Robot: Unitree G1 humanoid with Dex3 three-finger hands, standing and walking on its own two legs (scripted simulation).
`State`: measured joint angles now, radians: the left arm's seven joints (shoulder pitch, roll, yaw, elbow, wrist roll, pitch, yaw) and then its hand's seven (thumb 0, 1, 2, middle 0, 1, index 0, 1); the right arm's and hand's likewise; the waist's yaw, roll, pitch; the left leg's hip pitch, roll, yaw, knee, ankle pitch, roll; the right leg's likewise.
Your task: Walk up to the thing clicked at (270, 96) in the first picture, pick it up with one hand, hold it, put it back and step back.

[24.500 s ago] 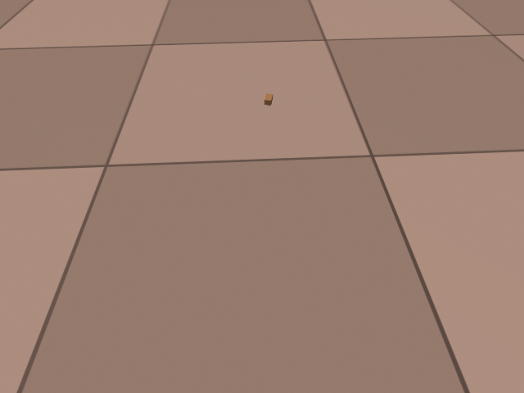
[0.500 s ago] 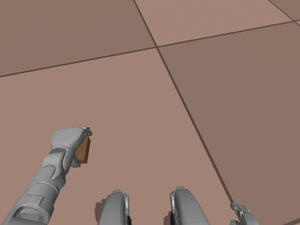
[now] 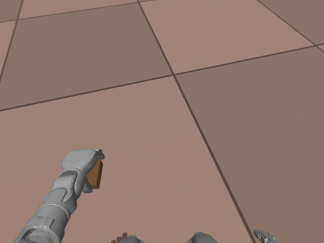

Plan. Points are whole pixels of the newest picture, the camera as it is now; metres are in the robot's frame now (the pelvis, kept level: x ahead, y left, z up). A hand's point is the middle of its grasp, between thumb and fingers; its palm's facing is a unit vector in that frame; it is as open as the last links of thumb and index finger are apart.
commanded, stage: hold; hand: left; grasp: from above
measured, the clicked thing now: (92, 174) +0.34 +0.21 -0.11
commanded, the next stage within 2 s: crouch in 1.96 s
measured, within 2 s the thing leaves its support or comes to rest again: neither
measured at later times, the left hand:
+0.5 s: hand (82, 165) +0.33 +0.21 -0.02, palm faces -0.46 -0.03 -0.89, open 10.4 cm
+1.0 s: hand (81, 172) +0.30 +0.20 -0.01, palm faces -0.46 -0.03 -0.89, open 10.3 cm
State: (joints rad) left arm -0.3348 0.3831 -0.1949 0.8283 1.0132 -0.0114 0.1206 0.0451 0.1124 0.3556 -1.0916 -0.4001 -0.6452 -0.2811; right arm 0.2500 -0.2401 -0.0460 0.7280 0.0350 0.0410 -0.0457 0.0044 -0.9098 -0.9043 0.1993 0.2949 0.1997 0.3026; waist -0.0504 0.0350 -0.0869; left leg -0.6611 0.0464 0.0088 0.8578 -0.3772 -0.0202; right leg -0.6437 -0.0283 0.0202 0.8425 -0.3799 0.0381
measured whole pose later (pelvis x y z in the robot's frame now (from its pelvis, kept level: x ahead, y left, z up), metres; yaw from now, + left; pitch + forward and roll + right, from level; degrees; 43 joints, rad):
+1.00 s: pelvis +0.01 -0.01 +0.03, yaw -1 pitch +2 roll +1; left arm -0.23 0.40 -0.22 0.64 1.00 -0.03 -0.03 0.07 0.20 0.26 -1.06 -0.33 -0.65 -0.16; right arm 0.19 -0.25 -0.03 0.68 0.06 0.11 -0.06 0.01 -0.91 -0.90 0.20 0.29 0.20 0.30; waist 0.00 0.05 -0.03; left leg -0.34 0.04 0.04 0.56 -0.26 -0.03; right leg -0.35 -0.03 0.04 0.59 -0.28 0.03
